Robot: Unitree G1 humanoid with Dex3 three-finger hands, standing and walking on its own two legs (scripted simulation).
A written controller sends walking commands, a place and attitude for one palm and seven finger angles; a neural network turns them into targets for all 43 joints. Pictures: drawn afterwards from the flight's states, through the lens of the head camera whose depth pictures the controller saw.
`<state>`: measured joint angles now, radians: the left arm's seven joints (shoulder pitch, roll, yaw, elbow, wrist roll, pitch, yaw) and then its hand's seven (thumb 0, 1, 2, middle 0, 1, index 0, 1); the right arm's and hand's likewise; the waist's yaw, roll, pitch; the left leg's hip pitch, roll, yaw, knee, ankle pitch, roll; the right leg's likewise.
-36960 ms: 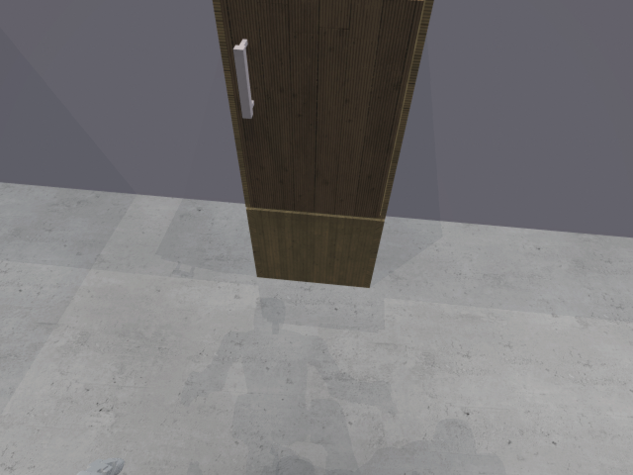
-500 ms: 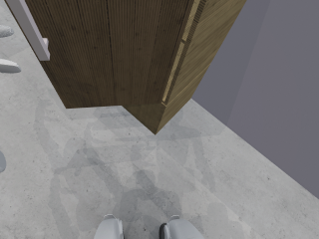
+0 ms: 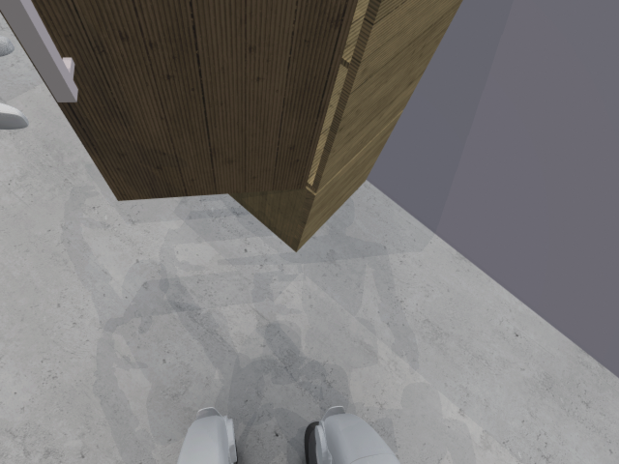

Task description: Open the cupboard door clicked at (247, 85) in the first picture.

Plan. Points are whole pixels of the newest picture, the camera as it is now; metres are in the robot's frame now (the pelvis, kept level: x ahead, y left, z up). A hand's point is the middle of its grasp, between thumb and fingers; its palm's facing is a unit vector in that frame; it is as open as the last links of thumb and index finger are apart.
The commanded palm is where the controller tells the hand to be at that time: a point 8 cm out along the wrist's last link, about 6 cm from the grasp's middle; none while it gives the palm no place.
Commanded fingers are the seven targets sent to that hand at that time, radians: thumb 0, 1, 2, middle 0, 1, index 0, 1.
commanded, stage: slide the fingers in behind the handle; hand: left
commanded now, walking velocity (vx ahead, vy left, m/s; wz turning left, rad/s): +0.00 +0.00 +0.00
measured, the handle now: (38, 26) +0.59 +0.25 +0.12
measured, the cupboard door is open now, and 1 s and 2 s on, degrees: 50 50 50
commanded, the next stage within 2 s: close the thumb around the handle in 1.38 s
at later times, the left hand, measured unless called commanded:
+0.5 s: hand (15, 62) +0.54 +0.26 +0.13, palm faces +0.05 -1.00 +0.02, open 14.0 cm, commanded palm +0.52 +0.29 +0.12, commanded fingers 0.00 -0.50 0.30 -0.30 -1.20 -0.30 -1.20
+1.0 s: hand (56, 64) +0.53 +0.22 +0.13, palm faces +0.08 -1.00 +0.01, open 14.0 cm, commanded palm +0.52 +0.26 +0.12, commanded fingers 0.00 -0.50 0.30 -0.30 -1.20 -0.30 -1.20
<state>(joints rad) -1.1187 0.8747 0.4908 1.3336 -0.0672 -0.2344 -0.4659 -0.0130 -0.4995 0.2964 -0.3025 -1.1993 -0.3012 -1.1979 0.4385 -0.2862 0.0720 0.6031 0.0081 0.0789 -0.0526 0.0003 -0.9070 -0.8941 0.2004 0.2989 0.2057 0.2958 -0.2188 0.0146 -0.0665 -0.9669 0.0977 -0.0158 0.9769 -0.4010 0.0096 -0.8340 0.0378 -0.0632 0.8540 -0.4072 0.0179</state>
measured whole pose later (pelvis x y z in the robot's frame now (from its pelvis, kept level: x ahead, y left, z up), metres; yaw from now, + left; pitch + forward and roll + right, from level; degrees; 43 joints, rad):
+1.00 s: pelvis +0.01 -0.01 +0.01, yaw +1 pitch +20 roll -4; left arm -1.04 0.64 0.43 1.25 -0.07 -0.27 -0.26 -0.01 -0.50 0.30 -0.28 -1.20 -0.30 -1.20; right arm 0.44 -0.27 0.04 0.63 -0.01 0.06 0.00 0.00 -0.91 -0.89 0.20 0.30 0.20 0.30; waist -0.20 0.03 -0.09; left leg -0.89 0.09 0.00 0.94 -0.40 0.00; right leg -0.77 0.03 -0.05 0.85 -0.42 0.01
